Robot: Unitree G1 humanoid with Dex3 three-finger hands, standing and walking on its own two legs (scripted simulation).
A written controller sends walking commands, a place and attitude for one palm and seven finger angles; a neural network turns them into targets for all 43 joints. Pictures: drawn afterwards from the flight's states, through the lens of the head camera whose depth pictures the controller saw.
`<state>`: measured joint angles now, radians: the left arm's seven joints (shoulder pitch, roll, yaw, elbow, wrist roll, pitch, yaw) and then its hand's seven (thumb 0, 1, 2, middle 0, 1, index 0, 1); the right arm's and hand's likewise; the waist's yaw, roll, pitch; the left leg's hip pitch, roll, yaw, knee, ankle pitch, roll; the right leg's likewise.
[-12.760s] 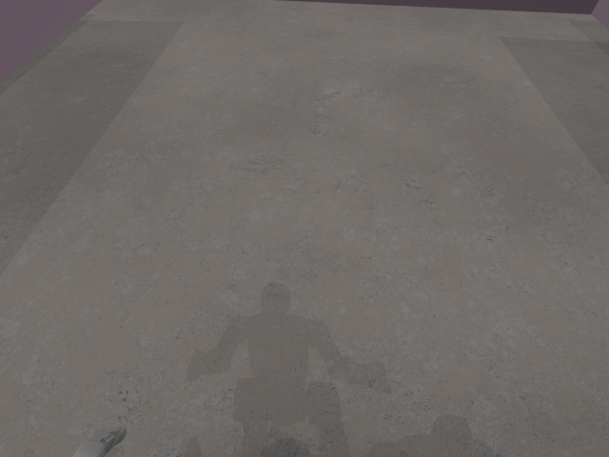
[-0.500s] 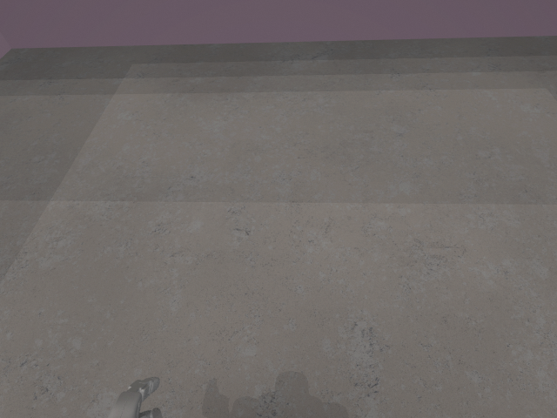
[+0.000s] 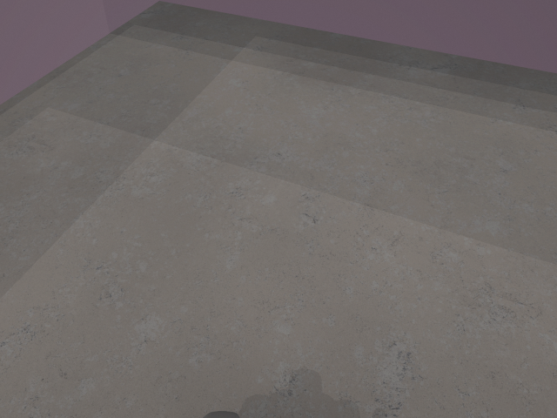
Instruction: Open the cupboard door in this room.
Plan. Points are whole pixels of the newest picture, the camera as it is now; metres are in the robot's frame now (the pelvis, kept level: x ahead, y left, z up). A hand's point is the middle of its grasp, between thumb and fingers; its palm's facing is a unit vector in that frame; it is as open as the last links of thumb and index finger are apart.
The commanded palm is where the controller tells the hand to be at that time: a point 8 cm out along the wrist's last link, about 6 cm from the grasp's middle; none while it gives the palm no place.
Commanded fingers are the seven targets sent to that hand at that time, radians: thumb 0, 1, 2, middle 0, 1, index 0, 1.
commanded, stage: turn or walk to find it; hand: left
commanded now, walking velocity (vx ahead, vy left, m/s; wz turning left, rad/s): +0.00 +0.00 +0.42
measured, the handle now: out of the picture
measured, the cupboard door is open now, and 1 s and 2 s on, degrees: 0 0 0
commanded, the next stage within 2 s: none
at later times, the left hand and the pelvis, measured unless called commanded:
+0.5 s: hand out of the picture +0.03 +0.23 -0.16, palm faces +0.19 -0.95 -0.26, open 7.4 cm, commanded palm none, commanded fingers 0.00 0.90 0.90 -0.20 -0.30 -0.20 -0.30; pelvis -0.03 +0.01 +0.00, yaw +11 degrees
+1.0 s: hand out of the picture -0.10 +0.16 -0.16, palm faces +0.44 -0.86 -0.26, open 7.3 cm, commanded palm none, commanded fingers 0.00 0.90 0.90 -0.20 -0.30 -0.20 -0.30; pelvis -0.07 -0.03 +0.00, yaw +25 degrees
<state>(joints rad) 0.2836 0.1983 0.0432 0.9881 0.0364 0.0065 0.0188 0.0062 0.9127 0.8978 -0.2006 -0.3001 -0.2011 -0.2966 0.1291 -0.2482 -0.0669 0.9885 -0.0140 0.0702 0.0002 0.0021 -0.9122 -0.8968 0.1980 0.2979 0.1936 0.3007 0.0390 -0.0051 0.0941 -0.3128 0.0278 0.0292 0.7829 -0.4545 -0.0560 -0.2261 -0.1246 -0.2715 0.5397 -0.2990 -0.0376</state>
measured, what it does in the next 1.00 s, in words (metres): steps on the spot, turning left: left foot, then right foot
